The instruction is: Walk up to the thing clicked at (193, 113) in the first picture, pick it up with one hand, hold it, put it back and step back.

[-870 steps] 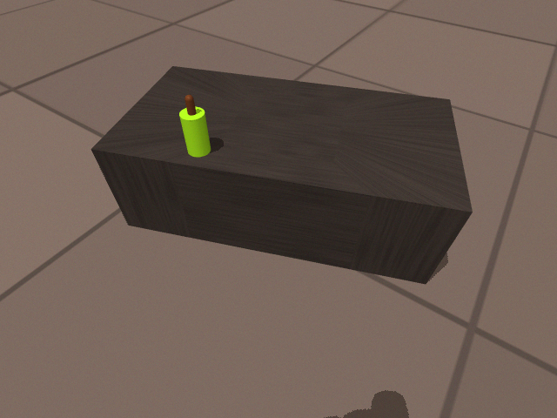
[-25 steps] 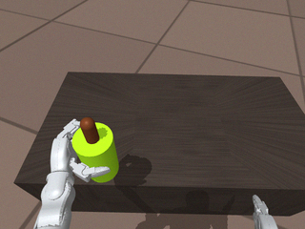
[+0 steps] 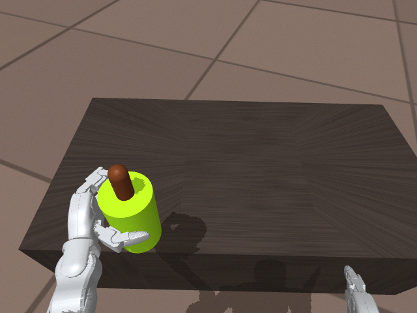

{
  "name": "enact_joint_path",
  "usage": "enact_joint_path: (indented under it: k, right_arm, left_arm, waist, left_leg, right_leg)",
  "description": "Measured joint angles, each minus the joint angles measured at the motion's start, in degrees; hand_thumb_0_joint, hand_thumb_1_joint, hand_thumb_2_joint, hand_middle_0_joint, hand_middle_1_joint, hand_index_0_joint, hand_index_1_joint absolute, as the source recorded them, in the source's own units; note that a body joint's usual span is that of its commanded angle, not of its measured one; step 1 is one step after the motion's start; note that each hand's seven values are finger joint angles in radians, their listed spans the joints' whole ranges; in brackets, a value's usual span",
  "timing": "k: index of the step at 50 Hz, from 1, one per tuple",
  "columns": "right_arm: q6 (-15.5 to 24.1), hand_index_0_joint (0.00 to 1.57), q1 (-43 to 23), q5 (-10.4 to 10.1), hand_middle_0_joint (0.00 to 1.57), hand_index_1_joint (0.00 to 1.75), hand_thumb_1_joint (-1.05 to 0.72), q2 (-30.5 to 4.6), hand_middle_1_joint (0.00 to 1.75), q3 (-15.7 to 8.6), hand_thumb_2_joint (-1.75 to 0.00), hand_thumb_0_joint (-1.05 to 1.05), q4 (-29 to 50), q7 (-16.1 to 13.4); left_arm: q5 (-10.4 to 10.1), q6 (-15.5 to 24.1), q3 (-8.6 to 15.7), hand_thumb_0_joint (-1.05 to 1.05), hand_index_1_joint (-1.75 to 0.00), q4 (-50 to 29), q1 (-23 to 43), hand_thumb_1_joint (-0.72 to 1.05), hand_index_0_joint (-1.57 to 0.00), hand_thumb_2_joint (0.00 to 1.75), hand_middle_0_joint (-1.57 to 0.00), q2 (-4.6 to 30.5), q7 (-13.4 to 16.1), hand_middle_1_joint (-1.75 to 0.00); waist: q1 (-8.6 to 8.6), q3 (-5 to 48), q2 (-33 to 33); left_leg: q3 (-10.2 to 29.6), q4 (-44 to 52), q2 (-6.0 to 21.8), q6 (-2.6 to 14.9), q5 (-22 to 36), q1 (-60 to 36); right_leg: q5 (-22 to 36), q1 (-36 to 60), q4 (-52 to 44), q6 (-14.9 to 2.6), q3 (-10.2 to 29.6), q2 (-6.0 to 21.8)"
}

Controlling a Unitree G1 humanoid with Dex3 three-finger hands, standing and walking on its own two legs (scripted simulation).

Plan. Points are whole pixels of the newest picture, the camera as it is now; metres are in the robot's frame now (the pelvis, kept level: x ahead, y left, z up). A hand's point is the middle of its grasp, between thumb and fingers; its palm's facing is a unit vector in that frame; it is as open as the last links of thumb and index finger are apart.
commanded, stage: hold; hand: left
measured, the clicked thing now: (130, 206) +0.31 +0.15 +0.07
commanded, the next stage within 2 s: crouch in 0.68 s
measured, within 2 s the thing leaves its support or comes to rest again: neither
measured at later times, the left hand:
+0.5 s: hand (123, 208) +0.31 +0.17 +0.06, palm faces +0.13 -0.99 -0.01, open 11.9 cm
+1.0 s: hand (127, 204) +0.32 +0.17 +0.05, palm faces +0.13 -0.99 +0.00, open 11.9 cm
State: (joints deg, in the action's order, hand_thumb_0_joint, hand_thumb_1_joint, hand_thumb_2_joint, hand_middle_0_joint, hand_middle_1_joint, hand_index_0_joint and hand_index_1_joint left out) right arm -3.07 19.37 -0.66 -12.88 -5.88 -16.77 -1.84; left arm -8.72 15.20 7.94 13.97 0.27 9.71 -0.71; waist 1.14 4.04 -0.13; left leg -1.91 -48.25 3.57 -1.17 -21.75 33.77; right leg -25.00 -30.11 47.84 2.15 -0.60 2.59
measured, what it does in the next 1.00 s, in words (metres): stands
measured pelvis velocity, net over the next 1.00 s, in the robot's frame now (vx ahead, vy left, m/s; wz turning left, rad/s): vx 0.00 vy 0.00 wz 0.00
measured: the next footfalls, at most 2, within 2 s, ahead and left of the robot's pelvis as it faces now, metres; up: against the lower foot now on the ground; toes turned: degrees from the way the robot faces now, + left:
none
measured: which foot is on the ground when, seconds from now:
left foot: down 0.00-1.00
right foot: down 0.00-1.00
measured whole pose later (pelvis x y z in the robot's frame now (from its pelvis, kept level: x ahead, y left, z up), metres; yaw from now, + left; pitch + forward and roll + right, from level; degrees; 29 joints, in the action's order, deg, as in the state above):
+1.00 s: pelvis +0.00 +0.00 +0.00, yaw +0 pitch +8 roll +0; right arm -3.0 19.4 -0.5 -12.7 -5.2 -16.1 -1.4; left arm -8.8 16.8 8.9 21.0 5.0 9.4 -1.2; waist 1.8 3.9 0.1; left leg -2.0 -48.2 3.6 -1.3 -21.4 34.5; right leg -24.9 -31.2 48.4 2.0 -0.4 2.5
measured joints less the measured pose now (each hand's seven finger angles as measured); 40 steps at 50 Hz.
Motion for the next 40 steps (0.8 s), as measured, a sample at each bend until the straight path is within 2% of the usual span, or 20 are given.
enact_joint_path:
  k: [7,21,32,40]
  right_arm:
    - [0.02,0.06,-0.1,-0.08,0.05,0.05,0.49,-0.36,0.05,-0.06,-0.07,-0.01,-0.97,-0.03]
    - [-0.44,0.06,0.07,-0.16,0.05,0.05,0.49,-0.16,0.05,-0.11,-0.07,-0.01,-0.53,0.07]
    - [0.1,0.06,0.27,0.0,0.05,0.05,0.49,-0.18,0.05,0.09,-0.07,-0.01,0.06,0.19]
    - [-0.17,0.06,0.43,-0.03,0.05,0.05,0.49,-0.11,0.05,0.26,-0.07,-0.01,0.11,0.05]
  left_arm:
    - [-0.07,-0.45,-0.44,-0.02,-1.09,0.87,1.33,-0.61,-0.68,0.77,-0.67,-0.16,-0.28,-1.08]
    - [-0.23,-0.07,0.28,-0.02,-1.1,1.43,1.06,-0.61,-0.68,0.77,-0.66,-0.29,-0.27,-1.08]
    - [-0.09,1.01,-0.27,-0.02,-1.1,0.55,-0.59,-0.61,-0.68,0.77,-0.66,-0.43,-0.13,-1.09]
    - [-0.06,0.28,-0.6,-0.01,-1.1,0.09,0.37,-0.61,-0.67,0.78,-0.66,-0.31,0.31,-1.09]
  waist:
    - [0.05,0.08,-0.25]
    - [0.16,-0.08,-0.04]
    - [0.11,-0.11,-0.09]
    - [-0.02,0.31,-0.2]
  left_leg:
    - [-0.02,0.11,0.02,-0.03,0.12,-0.02]
    - [-0.23,0.65,0.07,-0.05,0.37,-0.59]
    - [-0.04,0.17,0.04,-0.04,0.11,-0.1]
    - [0.0,0.24,0.04,-0.09,0.01,-0.46]
  right_leg:
    - [0.09,-0.03,-0.04,-0.03,0.03,-0.03]
    - [0.36,0.36,-0.44,-0.06,0.24,-0.1]
    - [0.12,0.03,-0.12,-0.06,0.09,-0.08]
    - [0.0,0.41,-0.19,-0.07,0.05,-0.08]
